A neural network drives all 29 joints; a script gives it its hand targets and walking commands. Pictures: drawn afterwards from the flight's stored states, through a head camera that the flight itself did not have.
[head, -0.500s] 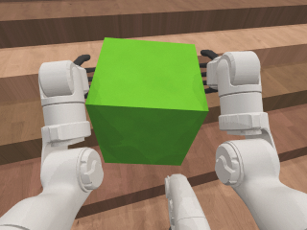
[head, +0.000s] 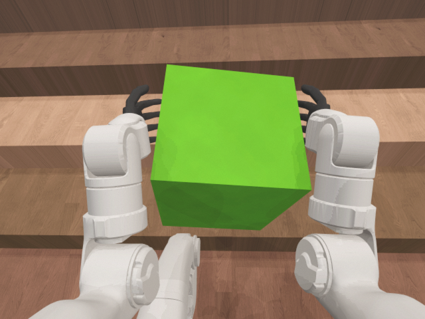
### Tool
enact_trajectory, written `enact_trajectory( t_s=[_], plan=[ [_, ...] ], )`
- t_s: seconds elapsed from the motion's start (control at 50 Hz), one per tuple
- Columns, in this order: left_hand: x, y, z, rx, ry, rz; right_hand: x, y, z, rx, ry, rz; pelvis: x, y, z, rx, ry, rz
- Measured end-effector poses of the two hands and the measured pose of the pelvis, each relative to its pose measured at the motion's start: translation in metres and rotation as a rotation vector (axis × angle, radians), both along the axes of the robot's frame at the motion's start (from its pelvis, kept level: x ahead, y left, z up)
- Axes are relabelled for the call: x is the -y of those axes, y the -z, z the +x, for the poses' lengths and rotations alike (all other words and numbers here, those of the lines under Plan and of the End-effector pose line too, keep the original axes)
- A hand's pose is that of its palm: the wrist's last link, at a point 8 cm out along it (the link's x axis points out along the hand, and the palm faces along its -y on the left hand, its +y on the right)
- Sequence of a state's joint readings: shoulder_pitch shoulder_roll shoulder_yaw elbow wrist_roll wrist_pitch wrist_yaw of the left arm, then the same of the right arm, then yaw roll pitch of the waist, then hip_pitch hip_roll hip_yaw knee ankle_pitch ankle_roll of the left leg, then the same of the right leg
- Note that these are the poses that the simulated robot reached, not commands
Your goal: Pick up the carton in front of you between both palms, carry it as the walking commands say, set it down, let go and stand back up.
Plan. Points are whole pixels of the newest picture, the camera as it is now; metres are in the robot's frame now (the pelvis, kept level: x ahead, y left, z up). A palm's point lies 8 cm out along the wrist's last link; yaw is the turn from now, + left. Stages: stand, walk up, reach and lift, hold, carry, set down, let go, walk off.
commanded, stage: carry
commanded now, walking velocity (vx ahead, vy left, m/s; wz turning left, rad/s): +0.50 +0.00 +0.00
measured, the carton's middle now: (220, 160) +0.38 +0.03 +0.08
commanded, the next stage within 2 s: none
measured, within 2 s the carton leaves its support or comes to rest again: neither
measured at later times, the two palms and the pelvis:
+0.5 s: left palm out of the picture +0.69 +0.13 +0.34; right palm out of the picture +0.67 -0.16 +0.35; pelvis +0.30 +0.00 +0.15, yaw -1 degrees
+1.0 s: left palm out of the picture +0.96 +0.09 +0.47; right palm out of the picture +0.99 -0.20 +0.47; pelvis +0.59 -0.07 +0.30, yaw +1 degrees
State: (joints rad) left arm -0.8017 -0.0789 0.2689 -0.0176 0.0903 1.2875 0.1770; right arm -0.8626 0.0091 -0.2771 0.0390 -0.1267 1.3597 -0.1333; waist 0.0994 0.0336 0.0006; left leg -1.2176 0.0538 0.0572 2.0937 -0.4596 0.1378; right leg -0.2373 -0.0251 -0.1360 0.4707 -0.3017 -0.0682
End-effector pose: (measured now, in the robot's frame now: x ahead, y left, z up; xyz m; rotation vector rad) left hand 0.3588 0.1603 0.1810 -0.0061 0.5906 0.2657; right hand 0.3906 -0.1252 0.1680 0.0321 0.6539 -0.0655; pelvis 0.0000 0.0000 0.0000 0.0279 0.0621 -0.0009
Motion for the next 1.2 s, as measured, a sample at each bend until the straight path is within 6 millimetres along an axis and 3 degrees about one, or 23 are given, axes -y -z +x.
enact_trajectory(
  t_s=[0.1, 0.18, 0.24, 0.28, 0.38, 0.48, 0.58, 0.66, 0.72, 0.76, 0.82, 0.9, 1.06, 1.14, 1.2],
  plan=[
    [0.008, -0.034, 0.074, -0.011, 0.056, 0.022, 0.009, -0.032, 0.060, 0.002, 0.030, -0.024, -0.008, -0.013, 0.072, -0.003, 0.005, 0.046],
    [0.021, -0.042, 0.143, -0.086, 0.132, 0.013, 0.023, -0.043, 0.107, -0.069, 0.092, -0.059, -0.021, -0.030, 0.133, -0.013, 0.013, 0.041],
    [0.035, -0.044, 0.190, -0.150, 0.203, -0.021, 0.036, -0.051, 0.128, -0.133, 0.157, -0.103, -0.028, -0.055, 0.165, 0.017, 0.008, 0.050],
    [0.041, -0.049, 0.210, -0.183, 0.221, -0.046, 0.041, -0.060, 0.140, -0.169, 0.186, -0.115, -0.028, -0.076, 0.182, 0.031, 0.007, 0.048],
    [0.039, -0.092, 0.258, -0.166, 0.206, -0.064, 0.040, -0.109, 0.192, -0.157, 0.189, -0.114, -0.024, -0.122, 0.230, 0.041, 0.022, 0.007],
    [0.028, -0.147, 0.316, -0.062, 0.171, -0.074, 0.030, -0.173, 0.265, -0.052, 0.151, -0.142, -0.007, -0.146, 0.288, 0.015, 0.017, -0.017],
    [0.034, -0.181, 0.379, -0.039, 0.152, -0.089, 0.036, -0.215, 0.337, -0.026, 0.114, -0.174, 0.019, -0.163, 0.357, 0.018, 0.000, -0.068],
    [0.042, -0.193, 0.435, -0.075, 0.123, -0.071, 0.045, -0.227, 0.407, -0.060, 0.082, -0.157, 0.040, -0.175, 0.417, -0.014, -0.001, -0.105],
    [0.044, -0.195, 0.470, -0.124, 0.060, -0.043, 0.046, -0.224, 0.464, -0.104, 0.024, -0.123, 0.061, -0.187, 0.463, -0.009, -0.003, -0.108],
    [0.046, -0.195, 0.487, -0.167, 0.022, -0.017, 0.046, -0.219, 0.495, -0.143, -0.011, -0.096, 0.069, -0.203, 0.480, 0.000, 0.002, -0.103],
    [0.050, -0.202, 0.507, -0.224, -0.005, -0.008, 0.051, -0.217, 0.521, -0.200, -0.019, -0.061, 0.073, -0.234, 0.504, 0.014, -0.001, -0.101],
    [0.060, -0.236, 0.547, -0.196, -0.013, -0.027, 0.062, -0.246, 0.552, -0.177, 0.008, -0.039, 0.077, -0.271, 0.540, 0.017, -0.019, -0.081],
    [0.069, -0.323, 0.640, -0.052, 0.021, 0.018, 0.071, -0.332, 0.637, -0.014, 0.036, -0.028, 0.064, -0.310, 0.631, 0.009, -0.011, -0.030],
    [0.063, -0.350, 0.691, -0.065, 0.042, 0.041, 0.066, -0.357, 0.684, -0.014, 0.041, -0.041, 0.049, -0.325, 0.687, 0.015, -0.003, 0.012],
    [0.060, -0.360, 0.739, -0.103, 0.067, 0.032, 0.063, -0.367, 0.723, -0.048, 0.059, -0.062, 0.036, -0.335, 0.730, -0.010, -0.005, 0.040]
  ],
)
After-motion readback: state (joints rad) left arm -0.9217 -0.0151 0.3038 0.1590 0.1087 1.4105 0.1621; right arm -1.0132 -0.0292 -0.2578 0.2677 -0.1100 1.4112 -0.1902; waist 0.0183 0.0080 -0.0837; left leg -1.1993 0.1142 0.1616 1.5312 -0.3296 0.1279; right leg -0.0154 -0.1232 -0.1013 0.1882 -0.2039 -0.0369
